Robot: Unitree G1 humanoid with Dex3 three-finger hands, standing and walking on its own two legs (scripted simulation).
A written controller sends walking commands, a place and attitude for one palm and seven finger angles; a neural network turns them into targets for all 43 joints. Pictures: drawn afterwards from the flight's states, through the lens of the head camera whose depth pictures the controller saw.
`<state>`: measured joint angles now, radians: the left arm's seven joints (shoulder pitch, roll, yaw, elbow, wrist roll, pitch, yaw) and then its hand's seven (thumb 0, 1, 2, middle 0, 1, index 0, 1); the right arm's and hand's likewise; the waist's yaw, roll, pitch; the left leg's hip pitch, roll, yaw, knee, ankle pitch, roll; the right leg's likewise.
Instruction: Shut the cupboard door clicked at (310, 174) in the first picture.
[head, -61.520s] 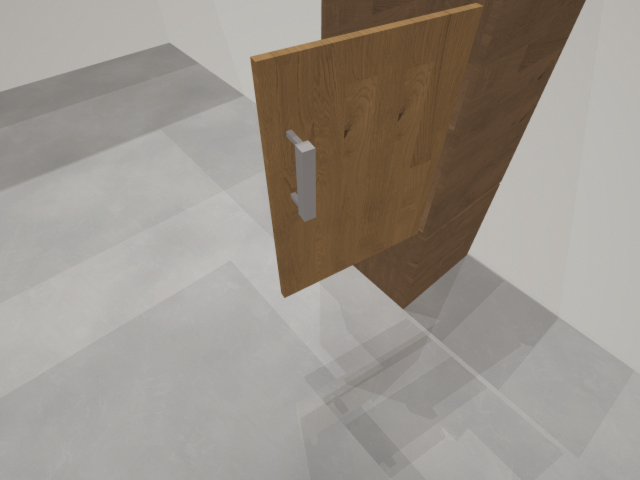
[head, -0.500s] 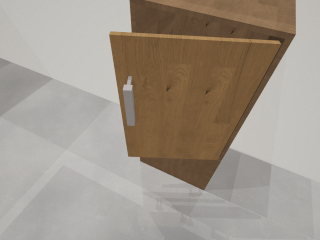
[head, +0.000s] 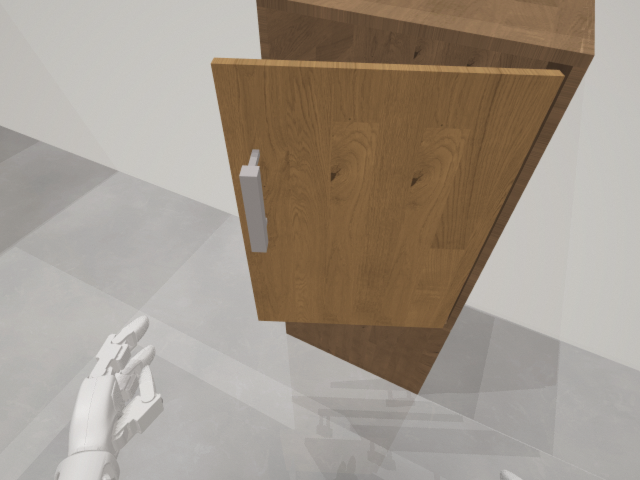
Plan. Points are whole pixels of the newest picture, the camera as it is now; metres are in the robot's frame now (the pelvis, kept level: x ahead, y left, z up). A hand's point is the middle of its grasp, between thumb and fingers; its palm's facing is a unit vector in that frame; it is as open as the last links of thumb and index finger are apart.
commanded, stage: raise the hand and make a fist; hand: left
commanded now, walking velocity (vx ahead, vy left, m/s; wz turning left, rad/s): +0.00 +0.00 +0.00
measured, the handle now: (257, 202) +0.49 +0.11 +0.08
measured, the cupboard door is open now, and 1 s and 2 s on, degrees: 24 24 24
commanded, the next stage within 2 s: bring the fist close to the handle in 1.74 s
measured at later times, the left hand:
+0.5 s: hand (184, 434) +0.18 +0.16 +0.01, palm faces -0.04 -1.00 -0.04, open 4.9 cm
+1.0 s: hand (163, 388) +0.22 +0.18 +0.05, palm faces +0.00 -1.00 -0.04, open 3.1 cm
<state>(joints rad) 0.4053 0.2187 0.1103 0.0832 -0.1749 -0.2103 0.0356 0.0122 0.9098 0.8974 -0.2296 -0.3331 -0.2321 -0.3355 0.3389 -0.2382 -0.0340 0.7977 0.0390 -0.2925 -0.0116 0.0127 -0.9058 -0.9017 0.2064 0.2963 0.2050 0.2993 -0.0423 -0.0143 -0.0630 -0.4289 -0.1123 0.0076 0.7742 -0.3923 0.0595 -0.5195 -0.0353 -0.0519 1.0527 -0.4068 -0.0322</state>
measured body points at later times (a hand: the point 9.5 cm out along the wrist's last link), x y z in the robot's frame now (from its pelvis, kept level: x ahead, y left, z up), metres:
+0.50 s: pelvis -0.03 -0.04 -0.05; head +0.01 -0.04 +0.40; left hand +0.18 +0.21 +0.01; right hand +0.16 -0.26 -0.12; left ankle +0.00 +0.07 -0.71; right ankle +0.01 -0.10 -0.71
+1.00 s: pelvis +0.00 -0.01 -0.02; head +0.03 +0.00 +0.43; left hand +0.21 +0.23 +0.06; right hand +0.17 -0.24 -0.09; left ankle +0.00 +0.07 -0.71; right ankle +0.01 -0.10 -0.71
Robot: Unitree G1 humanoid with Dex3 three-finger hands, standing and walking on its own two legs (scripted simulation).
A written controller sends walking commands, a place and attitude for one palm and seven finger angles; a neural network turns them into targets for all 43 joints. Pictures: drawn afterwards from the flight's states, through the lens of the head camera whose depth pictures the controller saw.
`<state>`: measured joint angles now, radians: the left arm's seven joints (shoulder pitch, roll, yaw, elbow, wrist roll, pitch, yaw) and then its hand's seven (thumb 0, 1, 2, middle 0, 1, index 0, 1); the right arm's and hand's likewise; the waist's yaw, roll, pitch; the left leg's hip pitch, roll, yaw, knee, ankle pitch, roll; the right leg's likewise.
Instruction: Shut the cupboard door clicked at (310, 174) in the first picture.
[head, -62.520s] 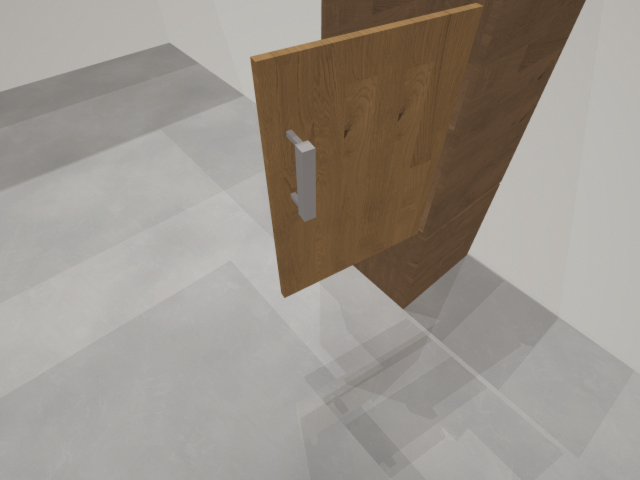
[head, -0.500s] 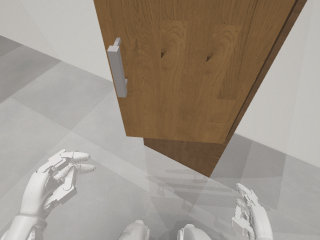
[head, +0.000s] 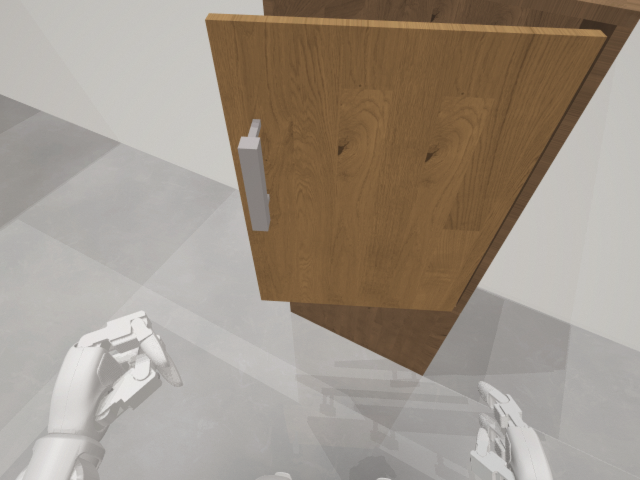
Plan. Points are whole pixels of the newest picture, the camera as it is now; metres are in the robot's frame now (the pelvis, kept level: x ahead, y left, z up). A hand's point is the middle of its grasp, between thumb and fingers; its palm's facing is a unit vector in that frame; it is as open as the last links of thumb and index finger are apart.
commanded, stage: raise the hand and make a fist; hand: left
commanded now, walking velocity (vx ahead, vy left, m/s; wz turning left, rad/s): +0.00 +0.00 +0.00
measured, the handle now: (258, 177) +0.49 +0.13 +0.10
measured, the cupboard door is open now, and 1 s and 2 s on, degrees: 24 24 24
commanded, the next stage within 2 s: bring the fist close to the handle in 0.74 s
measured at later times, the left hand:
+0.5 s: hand (143, 339) +0.24 +0.20 +0.10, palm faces +0.03 -1.00 -0.03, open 3.1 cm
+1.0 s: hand (172, 332) +0.25 +0.18 +0.10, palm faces +0.03 -1.00 -0.04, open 3.1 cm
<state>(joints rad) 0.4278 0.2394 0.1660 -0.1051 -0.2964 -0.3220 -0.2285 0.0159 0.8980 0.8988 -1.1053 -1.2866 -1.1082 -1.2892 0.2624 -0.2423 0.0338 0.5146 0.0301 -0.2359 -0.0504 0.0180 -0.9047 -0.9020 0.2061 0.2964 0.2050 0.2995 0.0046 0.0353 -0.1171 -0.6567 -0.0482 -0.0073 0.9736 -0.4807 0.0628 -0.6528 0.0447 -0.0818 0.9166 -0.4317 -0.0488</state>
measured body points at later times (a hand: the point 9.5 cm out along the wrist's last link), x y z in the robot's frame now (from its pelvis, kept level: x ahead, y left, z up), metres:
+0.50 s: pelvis +0.01 +0.01 +0.02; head +0.02 +0.01 +0.47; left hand +0.23 +0.26 +0.11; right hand +0.18 -0.22 -0.05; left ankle +0.00 +0.08 -0.68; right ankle +0.02 -0.09 -0.68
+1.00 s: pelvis +0.00 -0.01 +0.02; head +0.02 -0.01 +0.47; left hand +0.24 +0.23 +0.11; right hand +0.18 -0.23 -0.05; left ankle +0.00 +0.08 -0.68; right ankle +0.02 -0.09 -0.68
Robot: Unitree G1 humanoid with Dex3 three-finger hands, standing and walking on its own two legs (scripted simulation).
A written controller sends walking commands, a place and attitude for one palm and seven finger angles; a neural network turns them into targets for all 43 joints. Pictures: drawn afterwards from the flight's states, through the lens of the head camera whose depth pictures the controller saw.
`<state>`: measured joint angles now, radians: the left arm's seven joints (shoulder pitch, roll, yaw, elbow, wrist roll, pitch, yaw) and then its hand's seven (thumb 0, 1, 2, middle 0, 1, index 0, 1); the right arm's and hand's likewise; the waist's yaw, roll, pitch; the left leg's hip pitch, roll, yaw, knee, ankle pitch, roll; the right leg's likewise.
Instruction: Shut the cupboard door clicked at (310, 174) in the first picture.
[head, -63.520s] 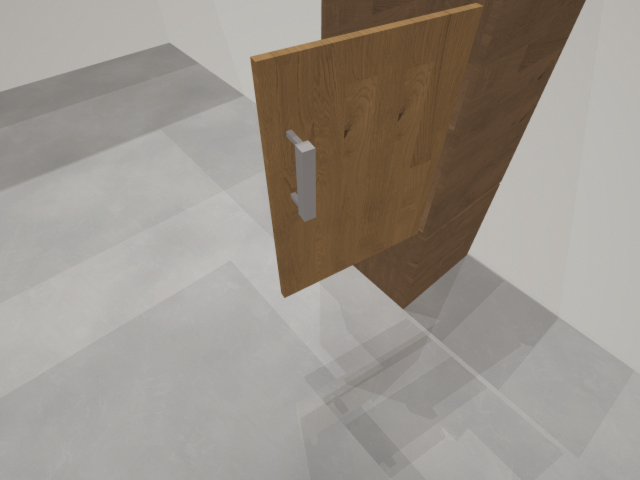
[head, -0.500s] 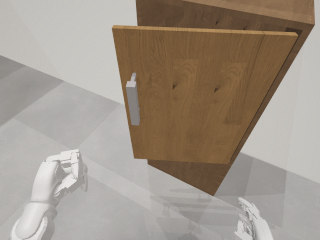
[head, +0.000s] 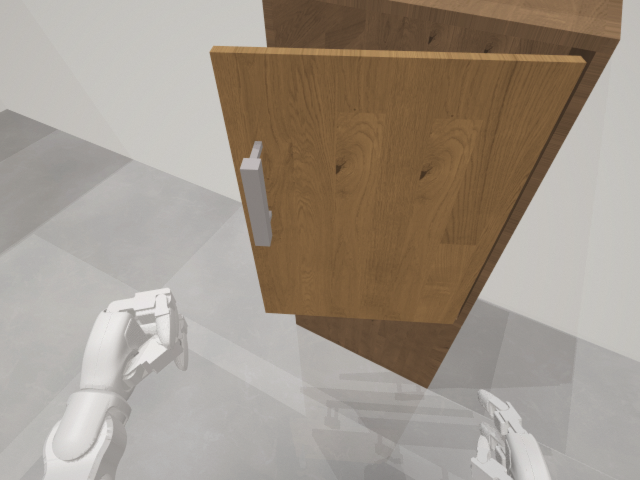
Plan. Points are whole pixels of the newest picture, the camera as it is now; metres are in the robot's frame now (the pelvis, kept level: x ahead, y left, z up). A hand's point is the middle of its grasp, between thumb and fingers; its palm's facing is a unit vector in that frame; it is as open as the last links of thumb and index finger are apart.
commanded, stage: bring the fist close to the handle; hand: left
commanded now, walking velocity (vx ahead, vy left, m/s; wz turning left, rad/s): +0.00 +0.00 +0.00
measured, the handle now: (260, 195) +0.49 +0.13 +0.09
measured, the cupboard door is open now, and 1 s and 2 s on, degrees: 24 24 16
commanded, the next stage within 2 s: push the door shut along its arc in 1.24 s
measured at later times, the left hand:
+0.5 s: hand (248, 279) +0.33 +0.11 +0.09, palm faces -0.03 -1.00 -0.02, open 3.1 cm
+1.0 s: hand (285, 235) +0.40 +0.08 +0.09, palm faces -0.01 -1.00 -0.01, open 3.1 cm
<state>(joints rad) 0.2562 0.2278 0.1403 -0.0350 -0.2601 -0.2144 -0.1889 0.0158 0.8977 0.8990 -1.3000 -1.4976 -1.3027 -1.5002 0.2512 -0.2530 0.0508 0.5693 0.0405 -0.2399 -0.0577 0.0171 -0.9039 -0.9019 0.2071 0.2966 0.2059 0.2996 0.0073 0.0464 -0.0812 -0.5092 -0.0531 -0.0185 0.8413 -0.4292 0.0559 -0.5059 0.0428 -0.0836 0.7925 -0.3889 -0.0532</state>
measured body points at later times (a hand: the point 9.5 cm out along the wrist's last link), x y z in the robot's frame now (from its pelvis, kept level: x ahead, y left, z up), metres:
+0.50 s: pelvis +0.00 -0.01 +0.00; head +0.03 -0.02 +0.45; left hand +0.33 +0.17 +0.09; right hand +0.15 -0.25 -0.09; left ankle +0.00 +0.08 -0.70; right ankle +0.01 -0.09 -0.70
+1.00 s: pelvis +0.00 -0.02 +0.00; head +0.03 -0.04 +0.45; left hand +0.40 +0.13 +0.09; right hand +0.09 -0.27 -0.11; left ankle +0.00 +0.08 -0.70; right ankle +0.01 -0.09 -0.70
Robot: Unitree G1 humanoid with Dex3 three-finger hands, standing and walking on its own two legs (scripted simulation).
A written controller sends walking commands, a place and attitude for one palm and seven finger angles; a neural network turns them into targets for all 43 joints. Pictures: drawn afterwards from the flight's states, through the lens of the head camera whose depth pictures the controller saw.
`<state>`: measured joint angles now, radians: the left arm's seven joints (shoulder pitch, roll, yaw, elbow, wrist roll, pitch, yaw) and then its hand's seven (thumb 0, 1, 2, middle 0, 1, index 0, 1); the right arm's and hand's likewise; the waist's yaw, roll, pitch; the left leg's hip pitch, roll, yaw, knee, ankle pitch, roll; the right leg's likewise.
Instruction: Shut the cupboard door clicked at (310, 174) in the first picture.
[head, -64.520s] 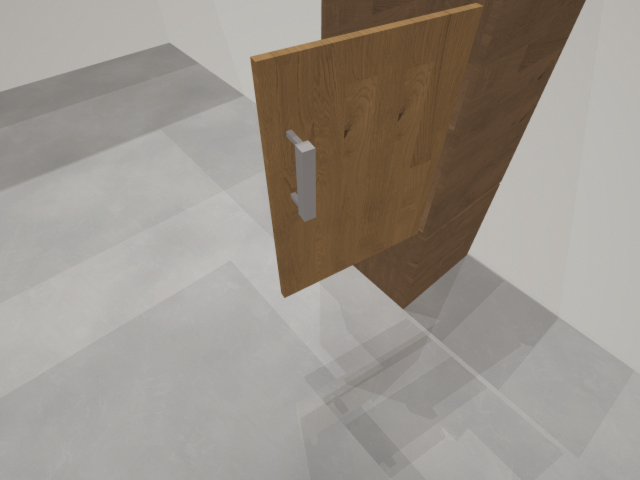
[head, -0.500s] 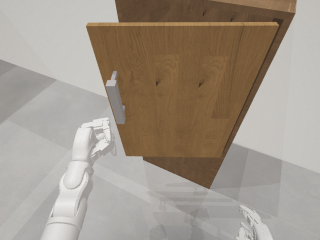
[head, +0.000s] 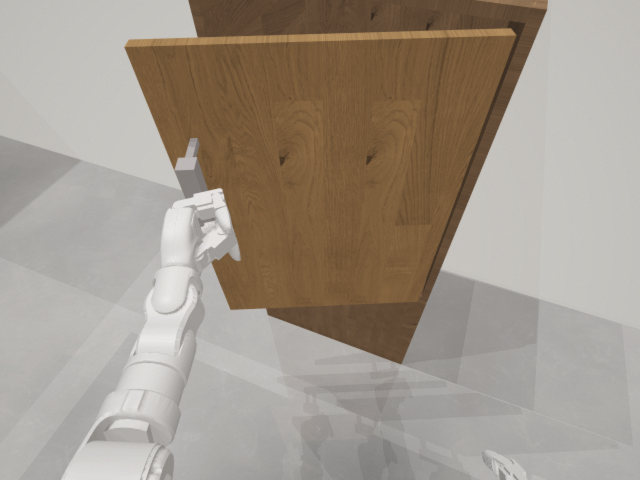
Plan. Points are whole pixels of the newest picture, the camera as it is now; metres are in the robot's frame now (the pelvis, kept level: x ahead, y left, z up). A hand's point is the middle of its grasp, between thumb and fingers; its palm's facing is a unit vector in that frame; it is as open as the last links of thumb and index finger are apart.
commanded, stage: bring the fist close to the handle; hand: left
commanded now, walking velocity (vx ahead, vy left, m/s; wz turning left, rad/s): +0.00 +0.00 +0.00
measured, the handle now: (203, 194) +0.48 +0.17 +0.08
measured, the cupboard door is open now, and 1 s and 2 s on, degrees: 24 16 4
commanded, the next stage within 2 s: push the door shut along its arc in 0.24 s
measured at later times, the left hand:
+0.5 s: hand (235, 232) +0.41 +0.11 +0.08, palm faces +0.02 -1.00 -0.03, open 3.1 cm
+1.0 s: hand (232, 203) +0.46 +0.12 +0.09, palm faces -0.11 -0.99 -0.02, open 3.1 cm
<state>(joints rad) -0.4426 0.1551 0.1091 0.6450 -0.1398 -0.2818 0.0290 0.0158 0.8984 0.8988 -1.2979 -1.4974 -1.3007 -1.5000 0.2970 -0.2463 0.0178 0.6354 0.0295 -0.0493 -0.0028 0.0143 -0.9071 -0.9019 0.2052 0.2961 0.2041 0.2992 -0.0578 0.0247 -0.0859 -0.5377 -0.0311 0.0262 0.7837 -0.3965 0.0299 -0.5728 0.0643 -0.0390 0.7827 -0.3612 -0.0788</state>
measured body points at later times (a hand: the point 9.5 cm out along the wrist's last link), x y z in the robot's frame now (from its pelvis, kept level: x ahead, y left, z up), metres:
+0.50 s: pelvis -0.01 +0.00 +0.00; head +0.04 -0.01 +0.45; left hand +0.40 +0.17 +0.09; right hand +0.10 -0.24 -0.12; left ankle +0.00 +0.10 -0.71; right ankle +0.02 -0.07 -0.71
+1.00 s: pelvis -0.02 +0.02 -0.01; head +0.06 +0.02 +0.43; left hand +0.46 +0.18 +0.09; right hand +0.01 -0.25 -0.13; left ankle +0.00 +0.10 -0.71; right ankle +0.02 -0.07 -0.71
